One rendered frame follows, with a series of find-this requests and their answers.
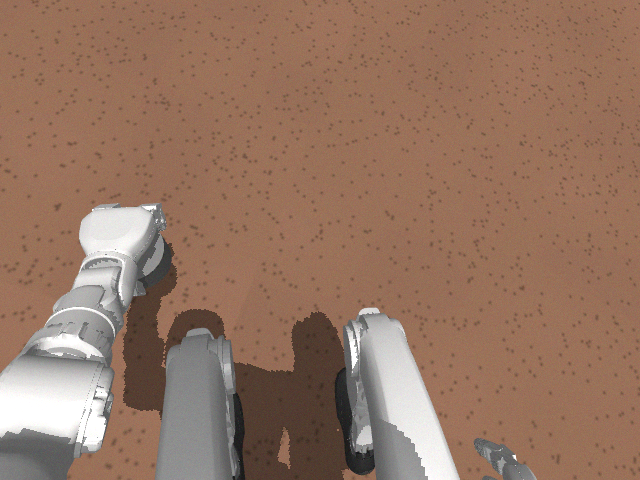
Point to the left robot hand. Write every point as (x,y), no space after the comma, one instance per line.
(126,230)

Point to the right robot hand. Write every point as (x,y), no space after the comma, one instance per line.
(503,460)

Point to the tin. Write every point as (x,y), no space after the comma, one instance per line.
(155,262)

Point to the left robot arm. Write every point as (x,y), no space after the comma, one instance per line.
(55,395)

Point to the right robot foot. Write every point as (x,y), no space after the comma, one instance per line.
(361,464)

